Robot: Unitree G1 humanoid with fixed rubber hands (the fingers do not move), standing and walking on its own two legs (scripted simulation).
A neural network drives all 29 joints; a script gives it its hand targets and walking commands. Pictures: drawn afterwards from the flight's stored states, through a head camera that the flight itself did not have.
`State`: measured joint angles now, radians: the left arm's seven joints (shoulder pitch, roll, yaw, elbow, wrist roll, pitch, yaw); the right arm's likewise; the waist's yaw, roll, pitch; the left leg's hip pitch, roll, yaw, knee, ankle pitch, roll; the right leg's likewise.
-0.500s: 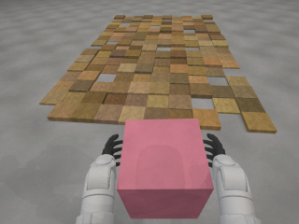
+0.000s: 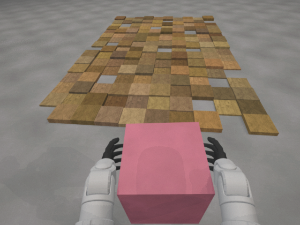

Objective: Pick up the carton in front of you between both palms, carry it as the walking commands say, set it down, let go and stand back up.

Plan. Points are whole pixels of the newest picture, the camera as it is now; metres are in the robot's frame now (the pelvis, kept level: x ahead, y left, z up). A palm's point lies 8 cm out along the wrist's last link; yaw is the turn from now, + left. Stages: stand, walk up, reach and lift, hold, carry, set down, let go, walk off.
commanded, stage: hold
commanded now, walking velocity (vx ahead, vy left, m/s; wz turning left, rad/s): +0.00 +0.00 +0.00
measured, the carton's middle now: (163, 175) +0.29 +0.00 -0.03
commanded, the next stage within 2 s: carry in 0.32 s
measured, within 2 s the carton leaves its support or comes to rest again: neither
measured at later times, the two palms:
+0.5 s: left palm (108, 155) +0.30 +0.15 +0.06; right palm (219, 156) +0.30 -0.15 +0.06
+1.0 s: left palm (118, 105) +0.50 +0.15 +0.08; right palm (205, 107) +0.48 -0.15 +0.08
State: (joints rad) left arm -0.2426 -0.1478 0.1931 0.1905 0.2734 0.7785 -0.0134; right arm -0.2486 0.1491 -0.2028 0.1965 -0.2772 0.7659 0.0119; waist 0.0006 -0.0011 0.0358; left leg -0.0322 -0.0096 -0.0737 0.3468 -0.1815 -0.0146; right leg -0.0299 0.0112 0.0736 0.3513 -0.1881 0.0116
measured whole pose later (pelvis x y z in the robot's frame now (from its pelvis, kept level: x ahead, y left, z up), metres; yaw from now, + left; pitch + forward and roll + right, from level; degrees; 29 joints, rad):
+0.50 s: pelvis +0.02 +0.00 -0.01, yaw +0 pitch +0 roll +0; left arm -0.20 -0.14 0.15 0.05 0.20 0.85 0.02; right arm -0.20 0.14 -0.17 0.05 -0.20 0.84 -0.02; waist 0.00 0.00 -0.12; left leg -0.25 0.00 -0.04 0.52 -0.33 -0.01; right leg -0.24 0.01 0.06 0.50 -0.30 0.01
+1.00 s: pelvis +0.23 +0.01 -0.01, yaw -3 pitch +6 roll +0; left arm -0.13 -0.13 0.11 -0.40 0.09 1.24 0.09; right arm -0.14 0.13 -0.09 -0.36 -0.10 1.21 -0.09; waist 0.00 0.00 -0.11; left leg -0.25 0.01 0.20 0.46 -0.32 0.06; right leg -0.42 -0.06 -0.08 1.07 -0.43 -0.01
